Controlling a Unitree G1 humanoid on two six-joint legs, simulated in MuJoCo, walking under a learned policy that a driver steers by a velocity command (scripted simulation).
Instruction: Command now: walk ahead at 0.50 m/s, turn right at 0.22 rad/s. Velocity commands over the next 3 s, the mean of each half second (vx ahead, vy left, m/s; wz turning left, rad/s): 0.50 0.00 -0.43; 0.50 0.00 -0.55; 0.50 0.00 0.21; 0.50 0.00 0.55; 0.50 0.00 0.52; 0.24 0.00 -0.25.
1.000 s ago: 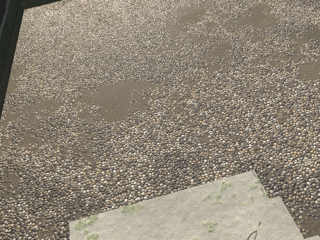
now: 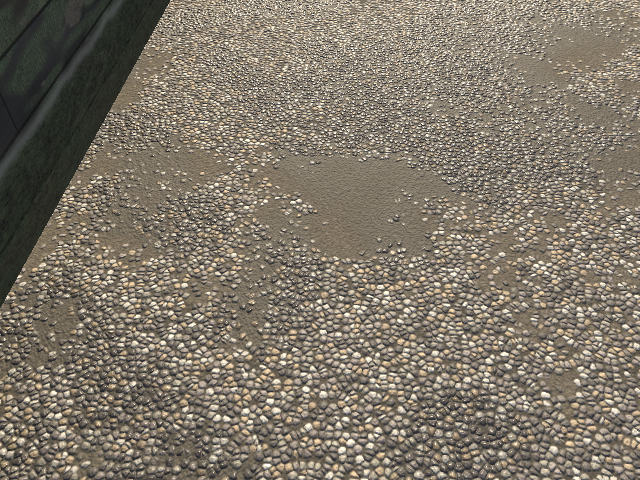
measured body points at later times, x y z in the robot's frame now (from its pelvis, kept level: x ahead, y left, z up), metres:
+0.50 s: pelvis +0.29 +0.02 -0.16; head +0.28 +0.02 +0.29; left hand +0.31 +0.27 -0.31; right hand +0.45 -0.25 -0.22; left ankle +0.38 +0.11 -0.92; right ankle +0.08 -0.08 -0.75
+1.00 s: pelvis +0.52 -0.09 -0.27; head +0.53 -0.08 +0.18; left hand +0.84 -0.07 -0.34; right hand +0.29 -0.21 -0.40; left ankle +0.38 +0.12 -0.94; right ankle +0.63 -0.35 -0.94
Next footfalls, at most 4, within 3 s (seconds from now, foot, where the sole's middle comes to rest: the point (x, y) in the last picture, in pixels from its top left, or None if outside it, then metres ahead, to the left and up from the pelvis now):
0.48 left None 0.41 0.11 -0.97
1.12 right None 0.67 -0.35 -1.14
1.58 left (401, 362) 1.04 -0.27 -1.14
2.10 right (461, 300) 1.27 -0.51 -1.14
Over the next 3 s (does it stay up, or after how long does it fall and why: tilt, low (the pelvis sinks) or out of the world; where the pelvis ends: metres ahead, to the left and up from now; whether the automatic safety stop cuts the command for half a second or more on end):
stays up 1.49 -0.35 -0.37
